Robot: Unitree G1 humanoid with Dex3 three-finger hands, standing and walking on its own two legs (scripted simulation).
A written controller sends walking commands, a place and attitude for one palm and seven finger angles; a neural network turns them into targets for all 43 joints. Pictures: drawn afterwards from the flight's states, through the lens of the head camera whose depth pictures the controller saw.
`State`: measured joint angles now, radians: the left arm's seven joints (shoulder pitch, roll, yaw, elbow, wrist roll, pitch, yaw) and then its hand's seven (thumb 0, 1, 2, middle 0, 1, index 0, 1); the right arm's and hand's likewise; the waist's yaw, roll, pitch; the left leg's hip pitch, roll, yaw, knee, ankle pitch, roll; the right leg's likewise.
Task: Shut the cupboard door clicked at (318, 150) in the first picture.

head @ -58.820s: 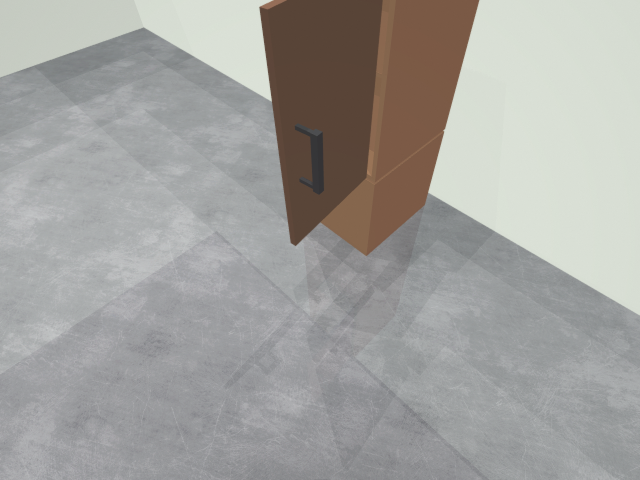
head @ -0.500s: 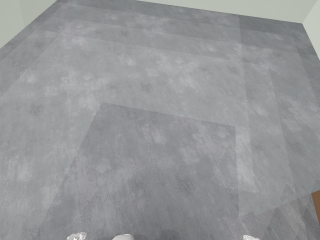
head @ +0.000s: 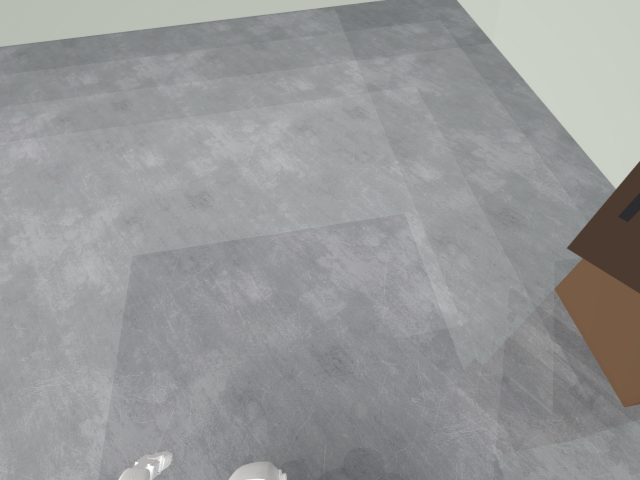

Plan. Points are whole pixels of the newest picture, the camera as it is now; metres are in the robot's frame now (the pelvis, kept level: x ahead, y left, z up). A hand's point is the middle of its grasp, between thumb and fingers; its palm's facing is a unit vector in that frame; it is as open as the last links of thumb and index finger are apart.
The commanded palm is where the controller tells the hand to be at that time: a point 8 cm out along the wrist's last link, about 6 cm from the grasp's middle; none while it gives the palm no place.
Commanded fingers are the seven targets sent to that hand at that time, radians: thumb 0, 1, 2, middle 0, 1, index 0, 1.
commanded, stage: turn to face it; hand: left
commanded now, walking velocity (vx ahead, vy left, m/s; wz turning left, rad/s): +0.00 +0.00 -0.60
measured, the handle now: out of the picture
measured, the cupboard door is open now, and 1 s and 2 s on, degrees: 33 33 33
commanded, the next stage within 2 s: take the last steps up to it in 1.28 s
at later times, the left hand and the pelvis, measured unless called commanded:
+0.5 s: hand (192, 441) +0.18 +0.21 -0.15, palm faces -0.26 -0.94 -0.20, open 7.4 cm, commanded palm none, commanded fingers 0.00 0.90 0.90 -0.20 -0.30 -0.20 -0.30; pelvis +0.03 +0.03 +0.02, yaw -18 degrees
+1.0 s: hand (269, 410) +0.22 +0.10 -0.14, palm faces -0.53 -0.81 -0.24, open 7.4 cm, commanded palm none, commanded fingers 0.00 0.90 0.90 -0.20 -0.30 -0.20 -0.30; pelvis +0.05 -0.02 +0.02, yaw -34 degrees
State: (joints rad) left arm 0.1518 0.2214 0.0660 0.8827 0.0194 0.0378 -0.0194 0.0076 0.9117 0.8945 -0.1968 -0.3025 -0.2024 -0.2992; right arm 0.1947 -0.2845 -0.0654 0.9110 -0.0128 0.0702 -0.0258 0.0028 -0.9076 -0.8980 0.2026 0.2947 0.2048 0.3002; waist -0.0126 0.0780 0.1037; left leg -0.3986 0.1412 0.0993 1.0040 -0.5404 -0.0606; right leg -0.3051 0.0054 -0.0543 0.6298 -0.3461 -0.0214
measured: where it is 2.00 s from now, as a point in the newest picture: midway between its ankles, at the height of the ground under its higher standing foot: outside the picture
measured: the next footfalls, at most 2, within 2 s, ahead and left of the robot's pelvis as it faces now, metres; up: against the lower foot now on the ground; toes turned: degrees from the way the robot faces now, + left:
left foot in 0.30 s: +0.09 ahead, +0.13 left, +0.00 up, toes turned -7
right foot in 0.70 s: +0.02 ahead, -0.12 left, +0.00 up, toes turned -30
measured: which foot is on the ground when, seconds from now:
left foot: up 0.00-0.28, down 0.30-0.70, up 0.72-1.00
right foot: down 0.00-0.30, up 0.32-0.68, down 0.70-1.00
